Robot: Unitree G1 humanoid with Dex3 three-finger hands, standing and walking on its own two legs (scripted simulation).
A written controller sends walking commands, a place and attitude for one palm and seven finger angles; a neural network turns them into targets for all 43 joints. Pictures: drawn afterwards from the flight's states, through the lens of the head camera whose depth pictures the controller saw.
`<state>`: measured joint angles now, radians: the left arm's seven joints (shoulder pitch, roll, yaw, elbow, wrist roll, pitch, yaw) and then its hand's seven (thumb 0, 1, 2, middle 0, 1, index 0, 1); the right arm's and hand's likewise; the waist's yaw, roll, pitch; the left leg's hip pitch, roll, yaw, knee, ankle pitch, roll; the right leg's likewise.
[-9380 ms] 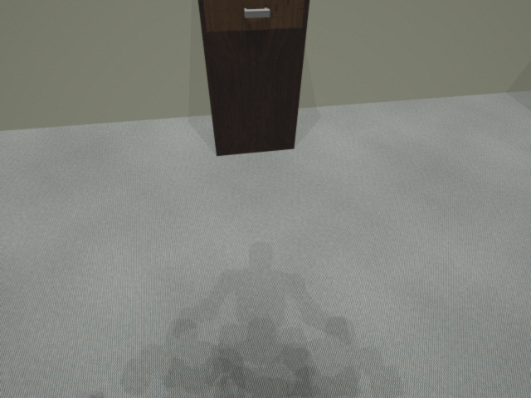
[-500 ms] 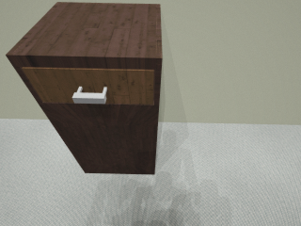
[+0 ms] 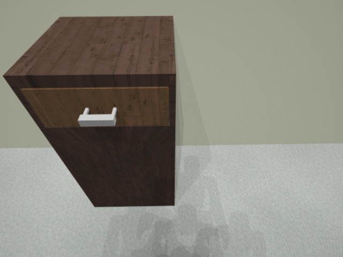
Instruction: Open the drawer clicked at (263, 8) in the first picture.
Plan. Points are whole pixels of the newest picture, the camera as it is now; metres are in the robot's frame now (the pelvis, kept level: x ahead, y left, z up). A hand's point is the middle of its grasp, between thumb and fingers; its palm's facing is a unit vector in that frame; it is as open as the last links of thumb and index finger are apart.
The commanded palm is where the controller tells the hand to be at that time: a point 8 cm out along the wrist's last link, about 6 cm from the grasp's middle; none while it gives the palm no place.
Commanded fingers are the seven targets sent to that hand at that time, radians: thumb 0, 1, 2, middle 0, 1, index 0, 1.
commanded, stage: come to a stop and stand still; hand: left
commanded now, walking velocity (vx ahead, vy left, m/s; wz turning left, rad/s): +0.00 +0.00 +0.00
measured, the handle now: (99, 115) +0.51 +0.26 +0.03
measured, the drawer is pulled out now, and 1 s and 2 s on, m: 0.00 0.00 0.00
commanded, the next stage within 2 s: look again from close up in 0.36 s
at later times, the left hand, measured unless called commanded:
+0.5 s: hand out of the picture +0.00 +0.16 -0.17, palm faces +0.02 -0.98 -0.18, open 7.4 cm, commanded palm none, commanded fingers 0.00 0.90 0.90 -0.20 -0.30 -0.20 -0.30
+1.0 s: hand out of the picture +0.01 +0.15 -0.17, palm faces +0.03 -0.98 -0.20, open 7.4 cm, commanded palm none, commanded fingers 0.00 0.90 0.90 -0.20 -0.30 -0.20 -0.30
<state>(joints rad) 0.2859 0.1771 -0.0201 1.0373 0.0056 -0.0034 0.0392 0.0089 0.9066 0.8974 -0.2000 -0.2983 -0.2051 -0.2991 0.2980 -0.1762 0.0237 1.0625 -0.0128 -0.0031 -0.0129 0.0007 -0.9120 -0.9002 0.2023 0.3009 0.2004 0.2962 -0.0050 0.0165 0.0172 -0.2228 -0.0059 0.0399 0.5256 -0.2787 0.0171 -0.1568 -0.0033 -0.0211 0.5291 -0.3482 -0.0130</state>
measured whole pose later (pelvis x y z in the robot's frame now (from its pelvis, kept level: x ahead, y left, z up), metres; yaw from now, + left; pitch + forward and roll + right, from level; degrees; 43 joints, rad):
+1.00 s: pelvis +0.01 -0.02 +0.01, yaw +0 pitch -1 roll +1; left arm 0.30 0.16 -0.01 1.10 0.01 -0.01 0.04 0.01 0.90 0.90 -0.20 -0.30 -0.20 -0.30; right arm 0.26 -0.16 0.02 1.14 -0.01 -0.01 -0.03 0.00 -0.91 -0.90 0.20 0.30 0.20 0.30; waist 0.01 -0.01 0.02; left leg -0.18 0.02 0.04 0.44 -0.25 -0.01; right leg -0.11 0.02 -0.02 0.45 -0.33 -0.04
